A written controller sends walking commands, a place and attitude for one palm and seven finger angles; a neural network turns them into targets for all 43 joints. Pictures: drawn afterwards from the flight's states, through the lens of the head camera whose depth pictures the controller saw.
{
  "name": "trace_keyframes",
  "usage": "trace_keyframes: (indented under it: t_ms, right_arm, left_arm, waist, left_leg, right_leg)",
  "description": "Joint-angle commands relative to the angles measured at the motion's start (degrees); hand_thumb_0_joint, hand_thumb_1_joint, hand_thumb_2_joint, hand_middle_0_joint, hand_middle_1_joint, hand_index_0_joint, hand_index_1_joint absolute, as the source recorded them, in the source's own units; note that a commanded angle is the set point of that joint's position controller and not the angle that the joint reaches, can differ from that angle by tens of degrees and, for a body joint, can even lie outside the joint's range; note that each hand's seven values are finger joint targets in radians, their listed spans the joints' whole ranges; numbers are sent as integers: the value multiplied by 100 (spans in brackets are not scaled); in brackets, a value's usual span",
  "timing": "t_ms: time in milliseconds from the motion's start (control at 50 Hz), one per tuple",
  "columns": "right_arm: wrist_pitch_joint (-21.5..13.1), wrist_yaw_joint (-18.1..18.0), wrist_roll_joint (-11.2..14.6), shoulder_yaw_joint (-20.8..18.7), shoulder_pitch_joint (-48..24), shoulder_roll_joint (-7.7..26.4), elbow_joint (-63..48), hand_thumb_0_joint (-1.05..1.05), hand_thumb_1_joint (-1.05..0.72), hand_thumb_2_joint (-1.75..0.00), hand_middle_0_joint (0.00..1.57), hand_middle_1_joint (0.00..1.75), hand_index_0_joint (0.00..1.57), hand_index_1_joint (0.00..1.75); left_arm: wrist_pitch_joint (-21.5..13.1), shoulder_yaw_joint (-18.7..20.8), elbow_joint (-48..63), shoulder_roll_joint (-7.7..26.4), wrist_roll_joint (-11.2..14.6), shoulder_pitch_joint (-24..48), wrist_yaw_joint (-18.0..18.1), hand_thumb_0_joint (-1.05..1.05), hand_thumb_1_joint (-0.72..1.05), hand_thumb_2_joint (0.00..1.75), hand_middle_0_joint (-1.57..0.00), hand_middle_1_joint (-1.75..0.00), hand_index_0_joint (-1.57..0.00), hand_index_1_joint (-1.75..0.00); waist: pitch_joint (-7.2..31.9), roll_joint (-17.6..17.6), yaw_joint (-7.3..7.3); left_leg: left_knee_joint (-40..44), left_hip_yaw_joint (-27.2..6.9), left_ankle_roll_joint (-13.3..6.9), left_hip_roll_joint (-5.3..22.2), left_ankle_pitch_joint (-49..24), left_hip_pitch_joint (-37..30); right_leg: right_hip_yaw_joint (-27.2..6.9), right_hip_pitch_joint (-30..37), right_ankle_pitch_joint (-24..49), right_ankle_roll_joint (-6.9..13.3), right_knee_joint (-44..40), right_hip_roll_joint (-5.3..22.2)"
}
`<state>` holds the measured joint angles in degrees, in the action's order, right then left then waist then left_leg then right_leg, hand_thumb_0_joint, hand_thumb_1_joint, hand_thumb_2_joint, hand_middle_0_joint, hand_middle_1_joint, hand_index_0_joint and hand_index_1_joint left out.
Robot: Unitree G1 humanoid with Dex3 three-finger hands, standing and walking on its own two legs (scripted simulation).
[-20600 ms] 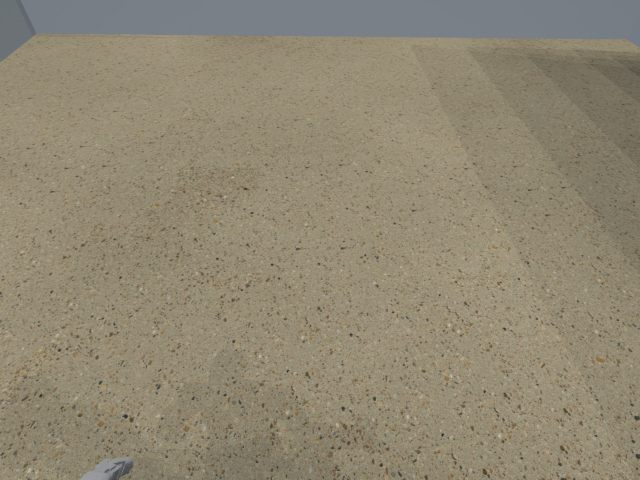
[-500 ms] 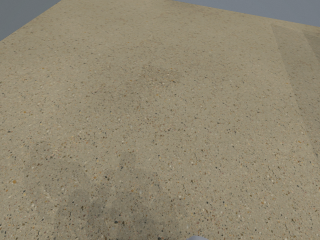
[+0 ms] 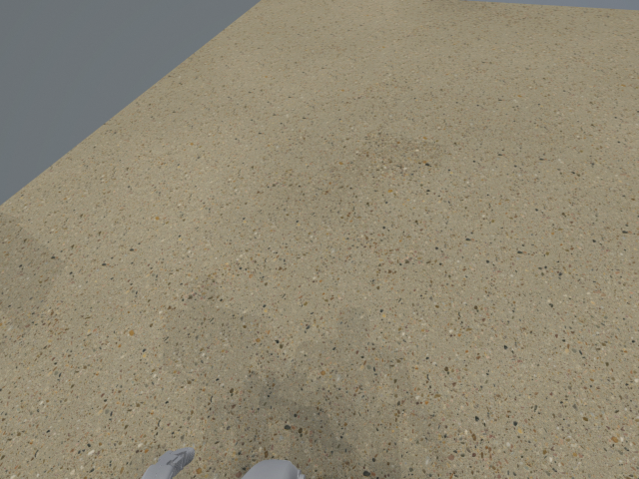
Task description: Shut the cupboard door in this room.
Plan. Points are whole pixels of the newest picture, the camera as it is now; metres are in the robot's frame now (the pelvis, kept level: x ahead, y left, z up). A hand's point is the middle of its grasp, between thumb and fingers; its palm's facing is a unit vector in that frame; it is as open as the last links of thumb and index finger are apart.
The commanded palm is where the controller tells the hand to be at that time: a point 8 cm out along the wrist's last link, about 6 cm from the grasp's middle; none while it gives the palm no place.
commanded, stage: turn or walk to find it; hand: left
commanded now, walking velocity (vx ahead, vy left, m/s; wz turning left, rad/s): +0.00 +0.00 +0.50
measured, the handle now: out of the picture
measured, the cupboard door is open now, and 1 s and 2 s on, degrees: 77 77 77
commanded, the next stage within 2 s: stand and wait in 1.52 s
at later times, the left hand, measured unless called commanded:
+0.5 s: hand out of the picture -0.06 +0.27 -0.18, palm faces +0.30 -0.92 -0.25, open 7.3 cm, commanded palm none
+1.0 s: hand out of the picture -0.04 +0.20 -0.14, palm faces +0.45 -0.84 -0.28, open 7.3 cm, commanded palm none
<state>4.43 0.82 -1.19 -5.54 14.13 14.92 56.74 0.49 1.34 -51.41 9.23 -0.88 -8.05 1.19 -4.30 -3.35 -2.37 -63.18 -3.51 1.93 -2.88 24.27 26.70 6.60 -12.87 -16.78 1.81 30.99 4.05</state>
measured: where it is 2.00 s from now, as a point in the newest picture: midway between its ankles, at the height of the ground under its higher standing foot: outside the picture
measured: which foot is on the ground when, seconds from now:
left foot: up 0.00-0.34, down 0.36-0.82, up 0.84-1.00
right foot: down 0.00-0.36, up 0.38-0.80, down 0.82-1.00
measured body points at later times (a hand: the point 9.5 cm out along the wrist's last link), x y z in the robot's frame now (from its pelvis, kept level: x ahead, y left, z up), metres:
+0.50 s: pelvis -0.03 +0.04 +0.00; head -0.01 +0.07 +0.44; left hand -0.07 +0.31 -0.16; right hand +0.14 -0.17 -0.13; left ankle -0.06 +0.14 -0.74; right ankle -0.01 -0.09 -0.68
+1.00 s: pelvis -0.04 -0.02 +0.00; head +0.00 -0.04 +0.45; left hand -0.06 +0.24 -0.12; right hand +0.11 -0.23 -0.17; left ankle -0.13 +0.11 -0.64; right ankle +0.02 -0.10 -0.74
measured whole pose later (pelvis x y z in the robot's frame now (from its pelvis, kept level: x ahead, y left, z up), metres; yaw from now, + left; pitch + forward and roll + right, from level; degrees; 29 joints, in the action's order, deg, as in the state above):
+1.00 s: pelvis -0.04 -0.02 +0.00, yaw +29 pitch -1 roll +2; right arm 4.6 1.4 -1.3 -5.7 13.6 15.1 56.2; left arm 0.7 1.3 -51.5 9.1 -1.0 -10.3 1.0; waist -4.4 -3.1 -2.1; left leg -67.3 -3.0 2.4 -1.4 21.5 28.3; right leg 8.1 -12.9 -15.7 1.3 30.0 5.0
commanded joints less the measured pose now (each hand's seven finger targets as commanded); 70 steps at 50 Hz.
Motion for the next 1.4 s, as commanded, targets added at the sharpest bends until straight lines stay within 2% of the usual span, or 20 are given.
trace_keyframes:
  t_ms: [0, 200, 300, 320, 340, 360, 380, 420, 500, 680, 760, 780, 820, 940, 1160, 1240, 1260, 1280, 1300, 1380]
  right_arm:
    - [-89, 41, -15, -69, 123, 271, -331, 0, -90, -90, 20, 30, 20, 30]
    - [-161, 26, 53, 87, -739, 174, -568, 0, -90, -90, 20, 30, 20, 30]
    - [-312, -3, 75, 105, -250, 266, -505, 0, -90, -90, 20, 30, 20, 30]
    - [-373, 0, 66, 44, -15, 544, -436, 0, -90, -90, 20, 30, 20, 30]
    - [-417, -30, 18, -104, 182, 1123, -454, 0, -90, -90, 20, 30, 20, 30]
    - [-347, -72, 34, -158, 443, 1439, -359, 0, -90, -90, 20, 30, 20, 30]
    - [-313, -76, 22, -119, 391, 1332, -363, 0, -90, -90, 20, 30, 20, 30]
    - [-340, -182, -8, -26, -187, 988, -445, 0, -90, -90, 20, 30, 20, 30]
    - [-400, -177, 20, 50, -457, 846, -586, 0, -90, -90, 20, 30, 20, 30]
    - [-333, -136, -32, -74, -232, 887, -601, 0, -90, -90, 20, 30, 20, 30]
    - [-298, -123, 3, -99, -455, 830, -674, 0, -90, -90, 20, 30, 20, 30]
    - [-305, -105, 47, -90, -443, 664, -694, 0, -90, -90, 20, 30, 20, 30]
    - [-295, -85, 58, -43, -499, 288, -919, 0, -90, -90, 20, 30, 20, 30]
    - [-87, 53, -21, -85, 73, 314, -386, 0, -90, -90, 20, 30, 20, 30]
    - [-218, 15, 73, 99, -673, 152, -574, 0, -90, -90, 20, 30, 20, 30]
    - [-326, 8, 35, 106, -10, 256, -426, 0, -90, -90, 20, 30, 20, 30]
    - [-371, 1, 14, 16, 248, 600, -371, 0, -90, -90, 20, 30, 20, 30]
    - [-391, -10, -51, -154, 600, 1228, -376, 0, -90, -90, 20, 30, 20, 30]
    - [-384, -29, -49, -182, 895, 1488, -262, 0, -90, -90, 20, 30, 20, 30]
    - [-553, -133, -23, 70, 103, 763, -400, 0, -90, -90, 20, 30, 20, 30]
  left_arm:
    - [-137, 310, 375, 1062, -8, 14, 74, 0, 90, 90, -20, -30, -20, -30]
    - [-76, 438, 75, 1447, -91, -827, 58, 0, 90, 90, -20, -30, -20, -30]
    - [-6, 493, 5, 1513, -41, -660, 28, 0, 90, 90, -20, -30, -20, -30]
    - [31, 466, 40, 1374, 15, -680, 14, 0, 90, 90, -20, -30, -20, -30]
    - [60, 384, 220, 1000, 54, -644, -22, 0, 90, 90, -20, -30, -20, -30]
    - [121, 271, 371, 877, 3, -294, -5, 0, 90, 90, -20, -30, -20, -30]
    - [157, 295, 390, 999, -10, -117, -7, 0, 90, 90, -20, -30, -20, -30]
    - [202, 356, 195, 1018, -1, -43, -11, 0, 90, 90, -20, -30, -20, -30]
    - [167, 349, 14, 1033, 1, -347, -82, 0, 90, 90, -20, -30, -20, -30]
    - [118, 274, 335, 864, 43, 91, -32, 0, 90, 90, -20, -30, -20, -30]
    - [21, 306, 201, 908, 72, -534, -20, 0, 90, 90, -20, -30, -20, -30]
    - [-43, 344, 166, 1133, 43, -750, 0, 0, 90, 90, -20, -30, -20, -30]
    - [-85, 468, 225, 1849, -48, -885, 72, 0, 90, 90, -20, -30, -20, -30]
    - [-117, 307, 491, 1087, -9, 83, 66, 0, 90, 90, -20, -30, -20, -30]
    - [-61, 473, 82, 1503, -97, -835, 56, 0, 90, 90, -20, -30, -20, -30]
    - [-5, 492, 31, 1521, -23, -571, -8, 0, 90, 90, -20, -30, -20, -30]
    - [36, 463, 98, 1324, 14, -530, -45, 0, 90, 90, -20, -30, -20, -30]
    - [54, 383, 320, 891, 14, -280, -115, 0, 90, 90, -20, -30, -20, -30]
    - [71, 310, 552, 879, -55, 261, -140, 0, 90, 90, -20, -30, -20, -30]
    - [-45, 384, 260, 987, -65, 188, -307, 0, 90, 90, -20, -30, -20, -30]
  waist:
    - [145, 1326, 115]
    - [427, 1458, 537]
    - [855, 1318, 231]
    - [1009, 564, 72]
    - [982, -1126, -62]
    - [918, -1323, -205]
    - [684, -645, -162]
    - [286, -1181, 7]
    - [414, -456, 225]
    - [475, -499, 59]
    - [775, -530, 371]
    - [870, -73, 475]
    - [741, 1963, 593]
    - [117, 1273, 63]
    - [583, 1561, 574]
    - [877, 1147, 146]
    - [924, 268, -33]
    - [704, -1544, -293]
    - [362, -1346, -491]
    - [-142, -871, 36]
  left_leg:
    - [-719, 54, 191, 391, -445, 493]
    - [1396, 600, 241, 505, 255, -61]
    - [3600, 862, 71, 397, -909, -1417]
    - [4227, 479, -39, 681, -1698, -2270]
    - [4430, -1413, -620, 2090, -3433, -3060]
    - [4376, -1759, -1177, 2703, -4666, -2845]
    - [4328, -1305, -1292, 2681, -4146, -2384]
    - [4449, -1114, -1094, 2041, -3666, -1943]
    - [4440, -730, -975, 1580, -3463, -1984]
    - [4234, -1459, -1175, 1583, -3158, -1753]
    - [3681, -1501, -877, 1181, -2940, -1064]
    - [3271, -1320, -596, 872, -2273, -548]
    - [910, -78, -7, -141, 1029, 779]
    - [-835, 26, 123, 363, -432, 459]
    - [1819, 698, 193, 485, 362, -206]
    - [3665, 971, 50, 399, -859, -1774]
    - [4213, 200, -166, 822, -509, -2527]
    - [4862, -1917, -679, 2200, 243, -2930]
    - [5268, -2564, -1186, 2756, 717, -2597]
    - [5342, -1576, -995, 1846, 512, -1818]
  right_leg:
    - [-701, 193, 1131, 325, -1426, 1297]
    - [-434, 855, 2251, 619, -994, 1707]
    - [65, 559, 2317, 201, 16, 1594]
    - [307, -91, 1691, -93, 775, 1368]
    - [529, -1702, -901, -558, 1930, 557]
    - [75, -2065, -2172, -623, 2681, 333]
    - [-153, -1882, -1897, -544, 3046, 445]
    - [-449, -2023, -1285, -597, 3332, 391]
    - [-488, -1865, -555, -677, 3391, 244]
    - [-493, -1195, -910, -676, 1588, -37]
    - [-332, 227, 154, -594, -247, -233]
    - [-582, 968, 636, -534, -979, 71]
    - [-2752, 1111, 1381, 521, -1524, 2443]
    - [-807, -96, 601, 284, -1526, 1334]
    - [-411, 992, 2522, 643, -807, 1789]
    - [133, 185, 736, 53, -202, 1594]
    - [335, -812, -541, -231, 573, 1241]
    - [655, -2397, -1984, -596, 2112, 381]
    - [92, -2929, -2021, -548, 2785, 321]
    - [-451, -2776, -358, -522, 3440, 444]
